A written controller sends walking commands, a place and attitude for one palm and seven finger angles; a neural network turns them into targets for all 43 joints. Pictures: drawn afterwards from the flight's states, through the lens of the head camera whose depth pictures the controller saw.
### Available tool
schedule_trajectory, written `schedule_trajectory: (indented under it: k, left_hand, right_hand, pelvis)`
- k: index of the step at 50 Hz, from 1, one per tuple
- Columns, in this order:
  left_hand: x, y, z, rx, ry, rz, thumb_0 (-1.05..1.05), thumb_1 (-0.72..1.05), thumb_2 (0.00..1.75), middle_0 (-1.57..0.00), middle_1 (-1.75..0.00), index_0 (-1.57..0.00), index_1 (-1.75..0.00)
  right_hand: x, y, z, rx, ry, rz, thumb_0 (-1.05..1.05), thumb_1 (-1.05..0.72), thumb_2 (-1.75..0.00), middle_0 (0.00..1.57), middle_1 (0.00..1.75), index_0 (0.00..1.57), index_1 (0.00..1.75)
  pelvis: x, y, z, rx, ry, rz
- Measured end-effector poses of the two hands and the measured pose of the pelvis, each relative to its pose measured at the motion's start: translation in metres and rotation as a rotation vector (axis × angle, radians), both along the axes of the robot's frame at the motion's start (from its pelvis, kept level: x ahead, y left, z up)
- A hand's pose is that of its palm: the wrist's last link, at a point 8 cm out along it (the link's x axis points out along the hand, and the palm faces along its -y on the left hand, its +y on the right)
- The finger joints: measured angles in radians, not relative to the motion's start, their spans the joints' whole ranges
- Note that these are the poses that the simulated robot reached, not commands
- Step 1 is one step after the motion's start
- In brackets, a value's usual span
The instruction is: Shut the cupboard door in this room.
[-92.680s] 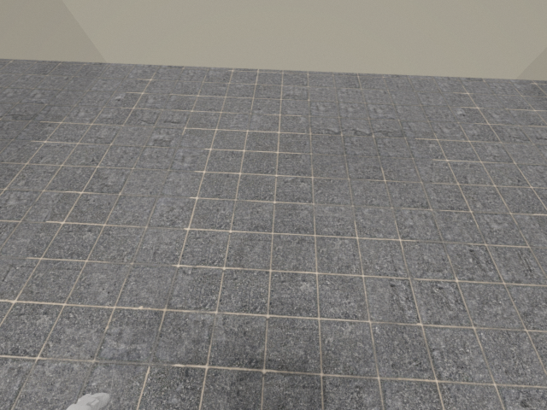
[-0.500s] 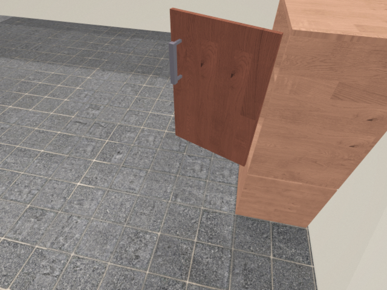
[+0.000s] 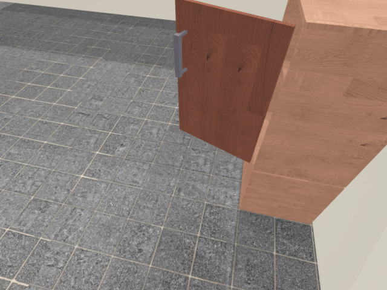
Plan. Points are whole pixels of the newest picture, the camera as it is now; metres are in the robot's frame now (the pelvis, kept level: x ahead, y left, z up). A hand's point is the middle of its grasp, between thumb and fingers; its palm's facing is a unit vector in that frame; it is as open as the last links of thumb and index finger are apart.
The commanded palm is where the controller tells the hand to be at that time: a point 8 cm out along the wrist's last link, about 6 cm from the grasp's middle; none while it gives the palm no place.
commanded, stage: look to check the result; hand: left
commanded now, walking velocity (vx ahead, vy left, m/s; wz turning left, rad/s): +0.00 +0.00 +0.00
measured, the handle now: (181, 54) +0.86 +0.10 +0.06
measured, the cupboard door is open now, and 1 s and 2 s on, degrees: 70 70 70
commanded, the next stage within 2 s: walk to a spot facing it in 0.24 s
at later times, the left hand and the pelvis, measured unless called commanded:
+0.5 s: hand out of the picture +0.02 +0.20 -0.18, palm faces +0.04 -0.97 -0.24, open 7.3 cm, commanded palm none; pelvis +0.01 +0.00 +0.00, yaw +2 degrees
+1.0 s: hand out of the picture +0.05 +0.25 -0.17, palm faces +0.32 -0.91 -0.27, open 7.3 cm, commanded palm none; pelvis +0.01 +0.02 -0.01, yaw +20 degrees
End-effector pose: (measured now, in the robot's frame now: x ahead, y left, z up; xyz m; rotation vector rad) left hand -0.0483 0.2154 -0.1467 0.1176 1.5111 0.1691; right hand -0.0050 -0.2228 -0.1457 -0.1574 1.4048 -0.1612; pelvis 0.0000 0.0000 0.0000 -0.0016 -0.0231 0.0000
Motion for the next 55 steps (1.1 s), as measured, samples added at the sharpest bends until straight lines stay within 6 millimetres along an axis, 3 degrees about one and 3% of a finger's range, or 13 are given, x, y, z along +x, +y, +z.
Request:
schedule_trajectory:
  k: [10,21,27,32,41,49,55]
  left_hand:
    - [0.030,0.013,0.001,0.021,-0.061,-0.027,0.00,0.91,0.90,-0.20,-0.29,-0.20,-0.30]
    - [0.057,0.028,0.004,0.052,-0.106,-0.050,0.00,0.91,0.90,-0.20,-0.29,-0.20,-0.30]
    - [0.061,0.031,0.001,0.069,-0.128,-0.003,0.00,0.91,0.90,-0.20,-0.29,-0.20,-0.30]
    - [0.053,0.034,-0.005,0.080,-0.150,0.063,0.00,0.91,0.90,-0.21,-0.29,-0.20,-0.30]
    - [0.043,0.061,-0.028,0.085,-0.169,0.158,0.00,0.91,0.90,-0.21,-0.29,-0.20,-0.30]
    - [0.068,0.080,0.007,0.140,-0.291,0.211,0.01,0.91,0.90,-0.20,-0.29,-0.20,-0.30]
    - [0.076,0.073,0.025,0.191,-0.365,0.261,0.00,0.91,0.90,-0.20,-0.29,-0.20,-0.30]
  right_hand:
    - [0.020,-0.008,0.003,-0.019,-0.038,0.013,0.01,-0.91,-0.90,0.20,0.30,0.20,0.30]
    - [0.026,-0.016,0.005,-0.038,-0.038,0.016,0.01,-0.91,-0.90,0.20,0.30,0.20,0.30]
    - [0.026,-0.014,-0.001,-0.026,-0.001,0.044,0.01,-0.91,-0.90,0.20,0.30,0.20,0.30]
    - [0.034,-0.010,-0.008,-0.015,0.023,0.092,0.01,-0.91,-0.90,0.20,0.30,0.20,0.30]
    - [0.093,0.004,-0.016,-0.050,-0.068,0.227,0.01,-0.91,-0.90,0.20,0.30,0.20,0.30]
    - [0.132,0.010,0.003,-0.054,-0.096,0.358,0.01,-0.91,-0.90,0.20,0.30,0.20,0.30]
    - [0.168,0.000,0.007,-0.041,-0.116,0.432,0.01,-0.91,-0.90,0.20,0.30,0.20,0.30]
  pelvis:
    - [0.004,0.002,0.000,0.003,0.001,-0.002]
    - [0.009,0.004,0.001,0.006,0.003,0.000]
    - [0.007,0.003,-0.005,0.003,0.017,0.051]
    - [0.005,0.004,-0.012,-0.012,0.022,0.110]
    - [0.007,0.023,-0.033,0.002,0.001,0.236]
    - [0.005,0.020,-0.012,-0.022,0.047,0.337]
    - [0.014,-0.001,-0.007,-0.039,0.058,0.427]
